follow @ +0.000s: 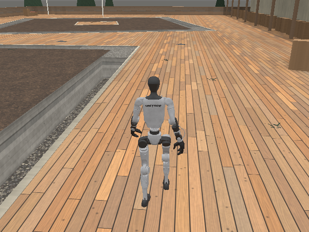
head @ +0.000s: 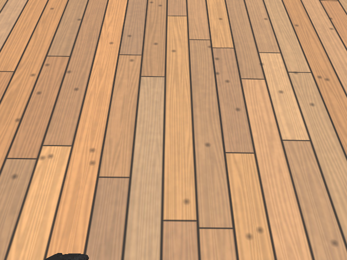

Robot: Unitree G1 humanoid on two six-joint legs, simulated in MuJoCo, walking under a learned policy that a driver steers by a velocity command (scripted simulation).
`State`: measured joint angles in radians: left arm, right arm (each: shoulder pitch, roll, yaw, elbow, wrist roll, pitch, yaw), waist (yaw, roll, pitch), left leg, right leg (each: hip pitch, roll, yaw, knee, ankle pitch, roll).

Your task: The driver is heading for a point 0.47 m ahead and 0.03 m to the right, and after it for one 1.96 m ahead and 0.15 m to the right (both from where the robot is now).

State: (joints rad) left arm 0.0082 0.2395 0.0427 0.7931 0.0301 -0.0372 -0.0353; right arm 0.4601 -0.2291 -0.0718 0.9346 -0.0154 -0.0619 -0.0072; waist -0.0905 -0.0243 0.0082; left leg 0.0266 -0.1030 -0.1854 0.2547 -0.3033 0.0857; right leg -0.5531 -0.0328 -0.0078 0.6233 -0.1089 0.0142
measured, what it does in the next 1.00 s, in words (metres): walks ahead: right foot, then left foot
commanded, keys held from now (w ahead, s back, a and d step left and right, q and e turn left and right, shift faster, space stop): w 1.00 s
